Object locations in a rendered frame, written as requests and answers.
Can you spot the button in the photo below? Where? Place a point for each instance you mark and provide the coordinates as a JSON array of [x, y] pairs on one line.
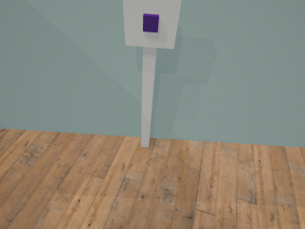
[[150, 22]]

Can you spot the panel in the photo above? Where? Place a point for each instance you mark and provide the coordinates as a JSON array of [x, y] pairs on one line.
[[164, 38]]

